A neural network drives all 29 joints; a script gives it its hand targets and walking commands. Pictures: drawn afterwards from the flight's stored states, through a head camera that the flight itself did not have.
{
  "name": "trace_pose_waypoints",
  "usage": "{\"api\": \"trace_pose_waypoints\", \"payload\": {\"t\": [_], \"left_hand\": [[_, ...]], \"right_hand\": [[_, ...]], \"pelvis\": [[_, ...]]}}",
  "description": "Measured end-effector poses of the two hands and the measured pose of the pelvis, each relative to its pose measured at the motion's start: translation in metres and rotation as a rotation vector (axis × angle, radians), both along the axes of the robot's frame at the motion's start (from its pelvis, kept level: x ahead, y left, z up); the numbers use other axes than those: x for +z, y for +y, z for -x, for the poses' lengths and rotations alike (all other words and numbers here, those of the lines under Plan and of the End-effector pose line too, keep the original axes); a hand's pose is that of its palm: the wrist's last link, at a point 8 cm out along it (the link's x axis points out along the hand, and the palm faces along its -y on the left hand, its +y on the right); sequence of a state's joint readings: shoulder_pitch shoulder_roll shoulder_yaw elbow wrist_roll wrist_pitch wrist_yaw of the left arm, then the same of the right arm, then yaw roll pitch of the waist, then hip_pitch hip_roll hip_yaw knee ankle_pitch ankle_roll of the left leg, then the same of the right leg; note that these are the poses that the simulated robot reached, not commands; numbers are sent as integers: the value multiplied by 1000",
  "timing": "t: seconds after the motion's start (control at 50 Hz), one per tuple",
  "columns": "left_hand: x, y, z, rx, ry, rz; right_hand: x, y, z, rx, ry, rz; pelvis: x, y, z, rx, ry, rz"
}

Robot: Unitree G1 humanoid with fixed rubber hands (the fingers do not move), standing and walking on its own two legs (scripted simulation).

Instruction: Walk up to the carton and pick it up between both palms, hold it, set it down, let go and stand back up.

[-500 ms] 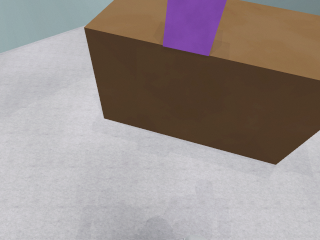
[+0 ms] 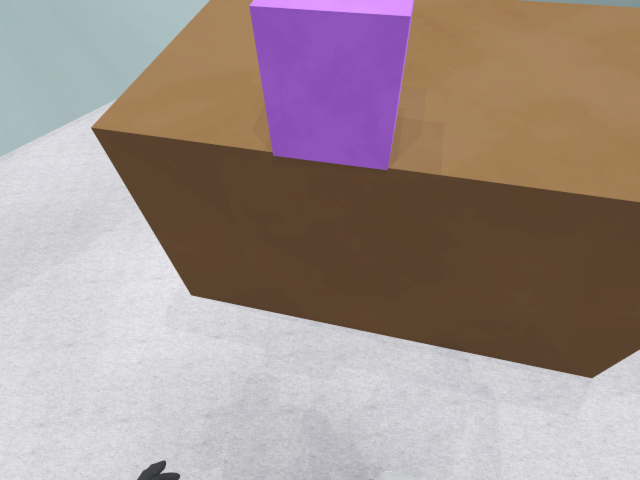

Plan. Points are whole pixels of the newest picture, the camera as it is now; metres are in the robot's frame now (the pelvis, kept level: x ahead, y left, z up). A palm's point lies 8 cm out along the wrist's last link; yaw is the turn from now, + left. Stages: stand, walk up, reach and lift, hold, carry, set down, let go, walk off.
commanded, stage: walk up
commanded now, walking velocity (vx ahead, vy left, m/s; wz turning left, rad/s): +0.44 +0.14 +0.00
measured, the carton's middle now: (338, 72) +0.73 -0.04 +0.10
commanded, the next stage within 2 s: none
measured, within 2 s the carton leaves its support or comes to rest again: neither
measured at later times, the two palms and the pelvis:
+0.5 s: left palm out of the picture +0.11 +0.30 -0.15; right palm (433, 394) +0.25 -0.16 -0.12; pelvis +0.18 +0.07 +0.00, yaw +0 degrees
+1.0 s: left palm (143, 392) +0.26 +0.27 -0.12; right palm (430, 427) +0.21 -0.15 -0.14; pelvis +0.22 +0.05 +0.01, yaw +0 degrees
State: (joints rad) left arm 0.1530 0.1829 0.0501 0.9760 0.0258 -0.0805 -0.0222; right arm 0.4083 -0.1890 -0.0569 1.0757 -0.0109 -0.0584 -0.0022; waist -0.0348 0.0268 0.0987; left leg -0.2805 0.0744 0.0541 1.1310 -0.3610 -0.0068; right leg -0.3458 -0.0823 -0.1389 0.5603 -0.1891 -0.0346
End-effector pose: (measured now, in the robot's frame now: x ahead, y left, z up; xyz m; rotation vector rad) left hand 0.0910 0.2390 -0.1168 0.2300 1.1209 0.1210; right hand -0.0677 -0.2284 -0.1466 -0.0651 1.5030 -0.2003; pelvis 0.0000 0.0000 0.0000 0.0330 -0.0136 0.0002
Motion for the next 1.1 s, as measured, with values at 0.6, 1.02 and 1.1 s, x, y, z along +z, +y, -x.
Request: {"api": "trace_pose_waypoints", "payload": {"t": [0.6,1.02,1.1], "left_hand": [[-31,71,-100,100,279,122],[-6,28,-163,90,166,39],[-16,33,-155,73,227,32]], "right_hand": [[50,61,-275,69,-195,154],[5,73,-276,52,-111,-39],[11,44,-271,19,-119,61]], "pelvis": [[16,77,-201,-6,7,93],[13,47,-225,-3,-4,32],[8,37,-222,-23,12,29]]}}
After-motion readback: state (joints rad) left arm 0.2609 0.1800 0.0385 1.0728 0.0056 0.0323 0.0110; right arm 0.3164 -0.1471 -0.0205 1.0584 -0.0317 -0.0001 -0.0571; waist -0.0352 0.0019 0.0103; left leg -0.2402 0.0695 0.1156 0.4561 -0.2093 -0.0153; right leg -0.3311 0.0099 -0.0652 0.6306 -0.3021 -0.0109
